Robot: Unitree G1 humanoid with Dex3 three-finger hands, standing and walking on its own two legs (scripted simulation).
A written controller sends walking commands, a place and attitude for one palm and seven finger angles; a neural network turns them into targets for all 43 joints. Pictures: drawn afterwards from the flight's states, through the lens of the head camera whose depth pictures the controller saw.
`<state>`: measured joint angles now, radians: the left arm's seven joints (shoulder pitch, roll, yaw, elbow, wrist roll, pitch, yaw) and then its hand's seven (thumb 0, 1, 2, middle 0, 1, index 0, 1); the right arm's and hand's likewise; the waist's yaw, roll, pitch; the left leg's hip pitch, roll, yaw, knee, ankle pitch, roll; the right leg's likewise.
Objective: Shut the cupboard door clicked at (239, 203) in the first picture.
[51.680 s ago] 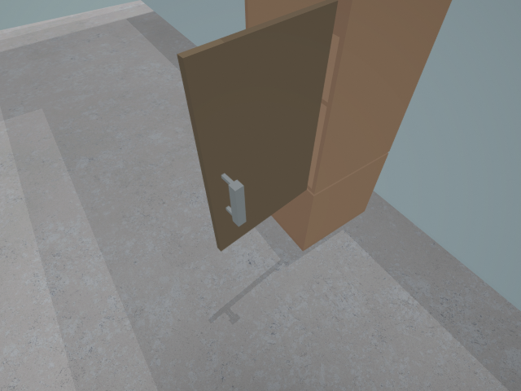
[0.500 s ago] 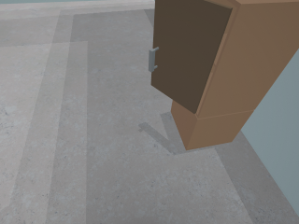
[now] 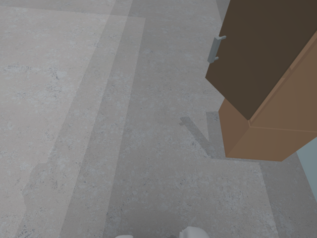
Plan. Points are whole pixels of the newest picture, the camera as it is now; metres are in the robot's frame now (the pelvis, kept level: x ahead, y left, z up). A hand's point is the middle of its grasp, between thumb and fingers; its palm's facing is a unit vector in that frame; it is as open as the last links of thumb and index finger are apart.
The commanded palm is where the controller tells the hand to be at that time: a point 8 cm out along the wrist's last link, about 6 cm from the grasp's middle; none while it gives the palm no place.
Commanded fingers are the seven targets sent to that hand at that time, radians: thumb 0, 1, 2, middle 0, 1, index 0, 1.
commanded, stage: walk to a spot facing it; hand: left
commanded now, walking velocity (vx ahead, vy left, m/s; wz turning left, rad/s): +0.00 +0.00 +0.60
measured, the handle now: (217, 49) +0.97 -0.27 -0.11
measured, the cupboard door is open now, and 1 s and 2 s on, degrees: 33 33 33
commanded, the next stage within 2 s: turn to face it in 1.54 s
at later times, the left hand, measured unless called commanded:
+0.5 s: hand out of the picture +0.00 +0.14 -0.14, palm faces +0.36 -0.90 -0.26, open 7.4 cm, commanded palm none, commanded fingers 0.00 0.90 0.90 -0.20 -0.30 -0.20 -0.30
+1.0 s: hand out of the picture +0.11 +0.27 -0.15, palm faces +0.57 -0.79 -0.23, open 7.4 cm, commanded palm none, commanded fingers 0.00 0.90 0.90 -0.20 -0.30 -0.20 -0.30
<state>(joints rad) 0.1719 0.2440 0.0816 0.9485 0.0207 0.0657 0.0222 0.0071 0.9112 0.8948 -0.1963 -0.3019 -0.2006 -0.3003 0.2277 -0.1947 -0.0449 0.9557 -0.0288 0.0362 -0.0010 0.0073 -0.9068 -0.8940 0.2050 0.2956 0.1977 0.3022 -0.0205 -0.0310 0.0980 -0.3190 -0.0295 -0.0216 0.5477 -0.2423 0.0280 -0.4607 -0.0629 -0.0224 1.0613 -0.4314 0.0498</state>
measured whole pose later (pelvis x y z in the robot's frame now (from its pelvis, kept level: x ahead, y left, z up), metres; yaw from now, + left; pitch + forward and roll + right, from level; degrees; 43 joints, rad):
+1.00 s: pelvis +0.15 +0.05 +0.00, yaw +34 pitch -1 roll +1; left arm 0.20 0.22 0.08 0.90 0.02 0.00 -0.03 0.01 0.91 0.90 -0.19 -0.30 -0.20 -0.30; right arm 0.28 -0.18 -0.03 0.99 -0.02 -0.02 0.01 0.01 -0.91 -0.89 0.21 0.30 0.20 0.30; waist 0.00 -0.01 0.06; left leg -0.14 -0.01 0.03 0.44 -0.29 0.02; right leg -0.53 -0.14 -0.06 0.82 -0.25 0.06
